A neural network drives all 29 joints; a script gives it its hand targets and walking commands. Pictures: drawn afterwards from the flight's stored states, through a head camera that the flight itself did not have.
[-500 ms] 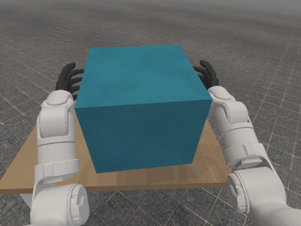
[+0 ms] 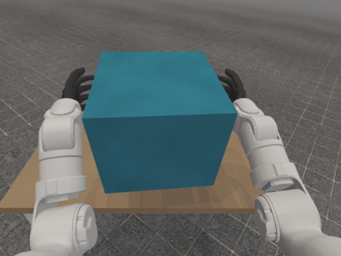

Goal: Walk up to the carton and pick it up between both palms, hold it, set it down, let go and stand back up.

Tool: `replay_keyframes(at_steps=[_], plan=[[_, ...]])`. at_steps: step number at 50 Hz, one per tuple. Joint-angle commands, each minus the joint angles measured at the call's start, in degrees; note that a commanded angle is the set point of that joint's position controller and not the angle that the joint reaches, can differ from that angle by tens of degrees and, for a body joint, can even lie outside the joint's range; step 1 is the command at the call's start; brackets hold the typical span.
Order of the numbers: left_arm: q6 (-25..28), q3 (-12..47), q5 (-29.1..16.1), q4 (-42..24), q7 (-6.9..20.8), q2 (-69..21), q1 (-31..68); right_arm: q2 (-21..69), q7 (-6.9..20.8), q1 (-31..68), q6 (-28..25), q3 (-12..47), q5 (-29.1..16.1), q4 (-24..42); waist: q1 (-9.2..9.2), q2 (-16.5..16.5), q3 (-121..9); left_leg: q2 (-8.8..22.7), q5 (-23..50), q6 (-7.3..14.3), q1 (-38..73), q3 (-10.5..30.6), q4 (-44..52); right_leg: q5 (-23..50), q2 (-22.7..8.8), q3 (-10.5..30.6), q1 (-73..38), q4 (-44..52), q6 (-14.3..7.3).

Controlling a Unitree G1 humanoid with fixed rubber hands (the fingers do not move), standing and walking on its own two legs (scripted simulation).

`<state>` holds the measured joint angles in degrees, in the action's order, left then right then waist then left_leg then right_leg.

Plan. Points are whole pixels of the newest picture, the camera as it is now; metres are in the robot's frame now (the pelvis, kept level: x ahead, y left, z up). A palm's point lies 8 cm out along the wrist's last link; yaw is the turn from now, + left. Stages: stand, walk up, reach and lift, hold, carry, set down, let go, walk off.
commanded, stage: hold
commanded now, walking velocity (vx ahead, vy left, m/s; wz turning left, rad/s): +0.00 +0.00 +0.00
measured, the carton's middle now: (157, 117) +0.40 +0.01 +0.17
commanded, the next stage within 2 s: none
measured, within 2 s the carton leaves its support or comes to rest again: neither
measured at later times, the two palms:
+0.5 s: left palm (77, 105) +0.36 +0.18 +0.24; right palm (240, 104) +0.36 -0.18 +0.23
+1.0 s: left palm (81, 99) +0.36 +0.17 +0.24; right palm (244, 102) +0.36 -0.18 +0.24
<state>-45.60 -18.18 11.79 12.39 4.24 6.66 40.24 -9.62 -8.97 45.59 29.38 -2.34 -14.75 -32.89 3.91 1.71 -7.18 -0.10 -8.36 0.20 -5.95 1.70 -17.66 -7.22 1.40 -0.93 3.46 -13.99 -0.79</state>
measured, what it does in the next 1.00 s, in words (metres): stands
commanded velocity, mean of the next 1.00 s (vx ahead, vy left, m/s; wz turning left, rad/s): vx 0.00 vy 0.00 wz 0.00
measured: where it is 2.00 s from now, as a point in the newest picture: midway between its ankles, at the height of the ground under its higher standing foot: outside the picture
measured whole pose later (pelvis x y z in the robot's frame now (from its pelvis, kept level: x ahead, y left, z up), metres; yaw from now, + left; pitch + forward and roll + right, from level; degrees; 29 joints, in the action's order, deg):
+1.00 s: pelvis +0.00 +0.00 +0.00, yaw +0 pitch -4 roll -1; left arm -46.4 -18.0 13.3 11.2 3.3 4.9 40.2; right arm -11.2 -8.0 46.2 30.0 -2.3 -15.4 -33.5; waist 5.1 0.5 -6.9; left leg -0.2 -8.7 0.4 -4.7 1.3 -17.6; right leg -7.6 1.4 -0.2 2.4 -14.1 -0.7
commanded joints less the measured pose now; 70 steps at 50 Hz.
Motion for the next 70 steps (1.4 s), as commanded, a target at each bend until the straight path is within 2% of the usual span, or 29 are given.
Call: replay_keyframes(at_steps=[1, 5, 12, 15, 21, 30, 35, 36, 37, 40, 43, 47, 51, 56, 64, 70], plan=[[4.36, 24.78, -10.11, -8.37, 7.47, -31.97, 38.89, 31.11, 7.95, 43.67, -2.84, 15.74, -6.76, 18.7, 1.75, -3.3, -15.9, -1.64, 12.09, -1.58, 6.1, -1.1, 0.59, 8.77, 1.68, 0.1, -5.63, 0.46, 1.2], [3.09, 24.23, -8.93, -8.98, 8.23, -31.48, 37.24, 29.27, 8.38, 41.67, -2.13, 14.92, -6.09, 16.71, 1.98, -4.37, -13.63, -1.06, 10.72, -2.27, 4.96, -0.85, 1.53, 6.6, 1.47, 0.34, -6.54, 0.78, 0.45], [3.55, 27.57, -11.43, -15.89, 6.62, -31.64, 39.8, 29.89, 9.15, 42.84, -2.79, 16.69, -9.06, 22.52, 1.68, -5.93, -20.53, -1.45, 18.96, -3.59, 8.85, -0.47, -1.4, 11.8, 2.49, -0.62, -6.38, -0.49, 0.94], [3.35, 26.71, -10.66, -15.26, 6.02, -30.91, 38.26, 29.93, 9.22, 42.88, -2.67, 17.86, -9.46, 23.27, 0.63, -4.77, -20.06, -1.43, 19.1, -2.95, 8.84, -0.59, -1.49, 12.72, 2.59, -0.75, -6.42, -0.56, 1.19], [2.15, 22.63, -7.36, -10.17, 7.4, -29.54, 35.26, 30.04, 8.91, 42.93, -2.33, 17.84, -7.69, 19.76, -0.86, -1.52, -14.76, -1.47, 11.04, -0.65, 4.52, -1.53, 1.37, 9.43, 1.56, 0.27, -7.71, 0.44, 1.38], [4.11, 25.01, -10.01, -8.72, 8.02, -30.73, 40.78, 33.44, 8.36, 45.6, -3.1, 16.13, -6.28, 19.9, 0.96, -1.98, -17.43, -2.3, 6.81, 0.08, 3.53, -1.88, 1.65, 8.96, 0.6, 0.72, -6.77, 0.49, 2.17], [4.51, 23.89, -9.07, -6.15, 8.5, -30.77, 40.21, 33.24, 8.07, 44.61, -2.96, 15.2, -4.96, 16.76, 1.31, -2.74, -15.66, -2.27, 4.8, 0.01, 2.74, -1.67, 2.32, 7.23, 0.32, 0.68, -6.93, 0.62, 2.01], [4.89, 28.59, -11.43, -12.33, 7.73, -33.79, 41.22, 32.06, 8.42, 45.22, -3.79, 15.49, -6.84, 19.87, 3.11, -6.53, -21.27, -1.4, 10.09, -2.38, 6.09, -0.77, 1.13, 9.69, 1.57, 0.06, -6.38, -0.81, 1.1], [4.45, 28.43, -11.37, -11.68, 7.17, -33.19, 40.55, 30.81, 8.47, 44.54, -3.35, 15.67, -7.49, 19.38, 3.0, -7.39, -19.23, -1.51, 12.52, -2.94, 7.1, -0.8, 0.17, 9.41, 1.71, 0.13, -5.73, -0.17, 0.76], [3.92, 26.29, -10.4, -9.23, 7.25, -32.24, 39.7, 30.1, 8.87, 43.96, -2.77, 15.16, -6.89, 17.54, 2.83, -5.14, -16.78, -1.44, 10.62, -2.45, 6.12, -0.91, 0.91, 7.91, 1.56, -0.08, -5.39, 0.11, 1.24], [3.36, 24.31, -9.16, -8.36, 7.49, -31.31, 38.45, 29.63, 9.27, 43.97, -2.37, 15.42, -7.03, 16.49, 1.55, -3.94, -15.27, -1.34, 9.95, -1.95, 4.99, -1.04, 1.48, 6.92, 1.66, -0.02, -5.68, 0.3, 1.03], [3.12, 23.36, -9.05, -9.49, 7.59, -30.88, 37.82, 30.8, 9.16, 45.44, -2.4, 17.62, -8.62, 18.93, 0.02, -2.2, -17.32, -1.65, 13.62, -1.38, 5.7, -1.22, 0.44, 10.7, 2.01, 0.19, -7.32, -0.16, 1.32], [3.01, 23.18, -9.28, -10.38, 7.46, -30.63, 37.36, 31.41, 8.77, 46.08, -2.31, 18.99, -9.81, 21.35, -0.54, -1.13, -18.44, -1.97, 15.55, -1.01, 6.67, -1.36, -0.42, 13.41, 2.22, 0.37, -7.54, -0.27, 1.6], [2.91, 23.76, -9.6, -10.53, 7.45, -30.7, 38.05, 31.54, 8.62, 45.71, -2.01, 18.33, -9.55, 21.4, -0.06, -1.35, -17.38, -1.97, 12.41, -0.76, 6.03, -1.51, 0.22, 11.47, 1.9, 0.65, -6.11, 0.24, 1.53], [3.45, 25.44, -10.26, -9.22, 7.61, -31.24, 41.46, 31.76, 8.82, 45.05, -1.64, 15.34, -7.48, 17.5, 1.84, -4.08, -16.22, -1.8, 6.17, -1.19, 4.21, -1.33, 1.72, 6.74, 0.99, 0.96, -4.33, 0.68, 1.35], [3.9, 25.21, -10.22, -8.05, 7.7, -31.34, 41.61, 31.58, 8.76, 45.36, -1.79, 14.95, -7.15, 16.37, 2.0, -4.66, -17.31, -1.79, 7.02, -1.52, 4.23, -1.05, 1.57, 7.76, 1.0, 0.83, -5.36, 0.21, 1.47]])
